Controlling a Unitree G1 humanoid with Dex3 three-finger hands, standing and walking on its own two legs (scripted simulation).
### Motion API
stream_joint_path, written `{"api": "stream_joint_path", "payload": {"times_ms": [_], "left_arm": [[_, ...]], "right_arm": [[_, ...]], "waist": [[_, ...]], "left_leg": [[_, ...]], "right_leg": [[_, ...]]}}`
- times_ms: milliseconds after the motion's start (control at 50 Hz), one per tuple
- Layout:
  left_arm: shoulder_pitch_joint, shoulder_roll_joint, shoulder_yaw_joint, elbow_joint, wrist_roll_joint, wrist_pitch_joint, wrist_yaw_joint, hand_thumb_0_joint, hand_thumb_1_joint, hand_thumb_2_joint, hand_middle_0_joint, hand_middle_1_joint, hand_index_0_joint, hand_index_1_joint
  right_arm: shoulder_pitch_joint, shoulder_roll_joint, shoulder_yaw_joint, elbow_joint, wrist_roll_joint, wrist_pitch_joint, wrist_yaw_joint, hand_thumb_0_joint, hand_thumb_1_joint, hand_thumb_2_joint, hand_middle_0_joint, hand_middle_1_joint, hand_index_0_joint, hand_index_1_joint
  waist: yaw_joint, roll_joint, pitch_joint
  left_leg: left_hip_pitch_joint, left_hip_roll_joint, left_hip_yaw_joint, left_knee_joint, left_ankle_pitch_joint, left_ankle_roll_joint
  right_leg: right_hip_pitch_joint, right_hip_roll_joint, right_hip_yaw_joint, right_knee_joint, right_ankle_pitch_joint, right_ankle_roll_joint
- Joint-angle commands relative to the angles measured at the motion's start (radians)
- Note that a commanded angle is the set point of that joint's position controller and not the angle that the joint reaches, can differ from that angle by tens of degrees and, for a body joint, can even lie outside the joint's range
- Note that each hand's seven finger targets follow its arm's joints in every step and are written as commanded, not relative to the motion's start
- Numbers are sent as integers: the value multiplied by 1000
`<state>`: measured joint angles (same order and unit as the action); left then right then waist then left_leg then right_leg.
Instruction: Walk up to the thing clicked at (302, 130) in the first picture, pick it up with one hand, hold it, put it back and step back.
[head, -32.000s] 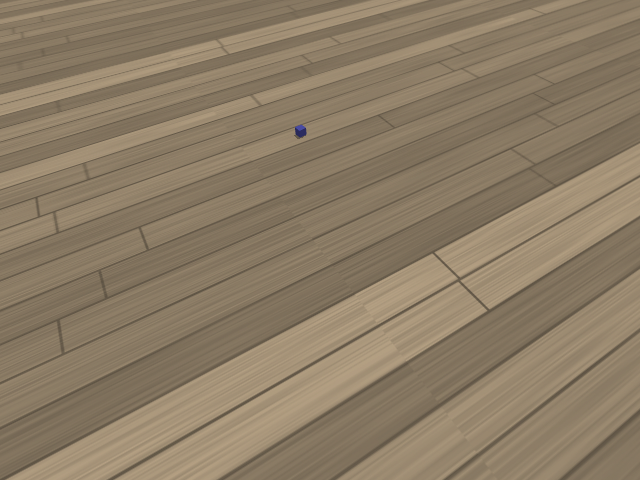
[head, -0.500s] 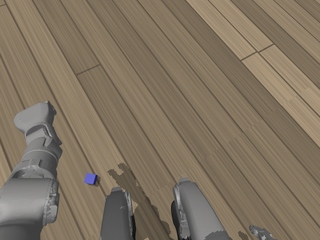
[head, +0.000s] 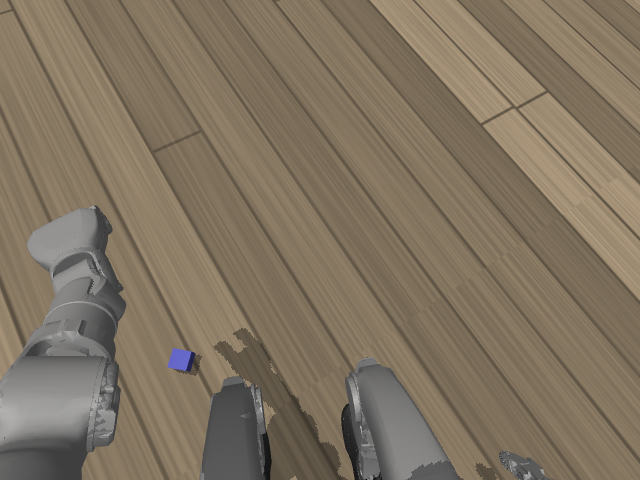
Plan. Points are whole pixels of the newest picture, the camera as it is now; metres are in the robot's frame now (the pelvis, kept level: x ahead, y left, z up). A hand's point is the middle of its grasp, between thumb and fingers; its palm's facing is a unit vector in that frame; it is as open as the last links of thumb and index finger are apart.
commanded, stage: go down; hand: left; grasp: from above
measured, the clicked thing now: (181, 360) +0.33 +0.28 -0.58
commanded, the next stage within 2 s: none
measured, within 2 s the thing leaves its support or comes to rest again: neither
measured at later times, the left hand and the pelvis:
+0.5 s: hand (94, 264) +0.42 +0.28 -0.11, palm faces -0.39 -0.18 -0.90, open 9.9 cm; pelvis +0.00 +0.00 +0.00, yaw +0 degrees
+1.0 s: hand (97, 263) +0.43 +0.28 -0.11, palm faces -0.38 -0.19 -0.91, open 10.0 cm; pelvis +0.00 +0.00 +0.00, yaw +0 degrees
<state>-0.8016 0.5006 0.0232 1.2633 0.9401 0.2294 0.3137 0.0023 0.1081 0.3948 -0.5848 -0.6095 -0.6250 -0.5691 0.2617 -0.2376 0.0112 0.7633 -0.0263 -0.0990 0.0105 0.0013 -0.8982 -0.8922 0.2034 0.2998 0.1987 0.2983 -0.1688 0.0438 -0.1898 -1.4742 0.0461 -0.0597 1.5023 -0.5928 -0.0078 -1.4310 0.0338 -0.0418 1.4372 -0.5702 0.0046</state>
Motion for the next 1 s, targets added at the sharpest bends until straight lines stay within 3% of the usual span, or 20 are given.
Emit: {"api": "stream_joint_path", "payload": {"times_ms": [0,120,160,180,220,260,280,340,400,440,480,520,600,660,700,740,760,840,880,980], "left_arm": [[-336,217,18,-135,16,3,41,0,110,378,-578,-609,-619,-565],[-364,221,19,-167,18,7,44,0,115,379,-583,-602,-623,-559],[-346,265,39,-178,28,13,48,0,104,387,-581,-601,-618,-561],[-342,246,29,-177,24,16,46,0,103,384,-575,-613,-615,-570],[-361,273,44,-200,20,21,47,0,103,390,-571,-606,-609,-564],[-343,234,23,-173,13,31,38,0,100,392,-570,-612,-609,-570],[-349,257,33,-176,17,31,39,0,100,390,-571,-613,-610,-570],[-329,227,17,-146,11,28,30,0,119,374,-586,-596,-626,-553],[-322,236,19,-125,18,18,26,0,102,392,-591,-574,-622,-540],[-329,187,-4,-119,15,11,28,0,104,387,-582,-589,-618,-550],[-328,199,3,-100,18,5,35,0,116,376,-584,-597,-624,-554],[-313,221,22,-104,16,5,42,0,109,384,-579,-605,-618,-563],[-344,208,16,-154,18,12,53,0,117,372,-578,-612,-622,-565],[-364,263,42,-200,21,21,56,0,100,393,-569,-615,-608,-573],[-347,229,24,-173,16,35,51,0,93,392,-563,-618,-602,-575],[-386,259,38,-223,9,36,51,0,88,403,-574,-596,-605,-561],[-359,227,23,-182,5,41,47,0,99,390,-573,-605,-610,-564],[-359,230,19,-172,1,42,38,0,100,395,-579,-594,-613,-556],[-364,189,-2,-151,-2,40,36,0,104,387,-581,-597,-618,-556],[-324,199,6,-88,10,24,42,0,115,381,-588,-589,-626,-548]], "right_arm": [[177,-182,-65,-32,0,-17,-7,0,-898,-898,200,300,200,300],[178,-189,-68,-37,0,-15,-5,0,-897,-898,200,300,200,300],[177,-190,-67,-42,5,-10,-7,0,-900,-898,200,300,200,300],[176,-181,-61,-39,3,-10,-6,0,-900,-898,200,300,200,300],[172,-185,-65,-43,7,-9,-10,0,-897,-898,200,300,200,300],[171,-182,-63,-38,7,-9,-11,0,-896,-897,200,300,200,300],[169,-177,-65,-39,9,-8,-13,0,-898,-898,200,300,200,300],[169,-173,-61,-37,9,-13,-14,0,-897,-897,200,300,200,300],[175,-177,-59,-32,11,-16,-17,0,-898,-898,200,300,200,300],[171,-175,-58,-32,8,-19,-17,0,-897,-897,200,300,200,300],[172,-178,-58,-27,6,-22,-16,0,-896,-897,200,300,200,300],[173,-183,-62,-34,3,-22,-13,0,-896,-897,200,300,200,300],[175,-183,-64,-34,3,-20,-8,0,-897,-897,200,300,200,300],[178,-188,-70,-40,5,-15,-8,0,-896,-897,200,300,200,300],[175,-187,-67,-31,3,-12,-7,0,-897,-898,200,300,200,300],[175,-188,-72,-33,8,-12,-11,0,-897,-898,200,300,200,300],[175,-182,-65,-27,7,-13,-11,0,-898,-898,200,300,200,300],[174,-184,-66,-25,9,-16,-15,0,-896,-897,200,300,200,300],[173,-178,-59,-22,9,-18,-17,0,-898,-897,200,300,200,300],[170,-176,-55,-26,2,-25,-13,0,-897,-897,200,300,200,300]], "waist": [[-9,140,-510],[-13,154,-556],[2,155,-579],[-4,150,-560],[2,149,-593],[-8,152,-545],[-2,150,-528],[-14,124,-500],[-10,116,-502],[-25,128,-463],[-23,123,-450],[-5,122,-497],[-9,155,-538],[9,166,-603],[-8,172,-559],[-2,169,-590],[-20,150,-563],[-16,135,-541],[-29,143,-487],[-9,125,-483]], "left_leg": [[406,-19,21,-158,328,20],[421,-17,23,-147,317,20],[417,-21,30,-158,306,24],[399,-20,33,-159,307,28],[416,-19,29,-174,302,25],[435,-17,20,-185,293,20],[421,-17,23,-193,272,24],[392,-17,21,-198,243,24],[393,-20,28,-182,272,24],[380,-20,28,-174,271,24],[359,-20,30,-161,275,25],[384,-19,27,-155,310,23],[400,-18,26,-152,323,21],[433,-18,30,-154,345,23],[444,-15,15,-178,328,15],[466,-12,18,-179,326,21],[447,-13,18,-177,319,22],[449,-13,14,-192,280,21],[425,-14,11,-202,250,18],[372,-19,29,-158,301,23]], "right_leg": [[246,19,-20,-151,284,-50],[244,20,-19,-145,279,-51],[286,20,-12,-158,282,-48],[301,20,-12,-166,291,-46],[322,22,-14,-168,289,-46],[285,21,-19,-177,263,-49],[298,21,-16,-190,251,-46],[298,19,-18,-195,235,-46],[298,20,-14,-187,257,-47],[257,22,-15,-181,249,-50],[241,21,-15,-168,253,-50],[253,21,-18,-153,276,-51],[253,24,-19,-146,287,-51],[298,25,-15,-153,311,-49],[269,21,-20,-156,284,-52],[287,26,-19,-173,282,-49],[284,22,-20,-178,282,-48],[285,19,-20,-192,251,-48],[258,18,-19,-196,229,-50],[262,20,-19,-162,272,-49]]}}
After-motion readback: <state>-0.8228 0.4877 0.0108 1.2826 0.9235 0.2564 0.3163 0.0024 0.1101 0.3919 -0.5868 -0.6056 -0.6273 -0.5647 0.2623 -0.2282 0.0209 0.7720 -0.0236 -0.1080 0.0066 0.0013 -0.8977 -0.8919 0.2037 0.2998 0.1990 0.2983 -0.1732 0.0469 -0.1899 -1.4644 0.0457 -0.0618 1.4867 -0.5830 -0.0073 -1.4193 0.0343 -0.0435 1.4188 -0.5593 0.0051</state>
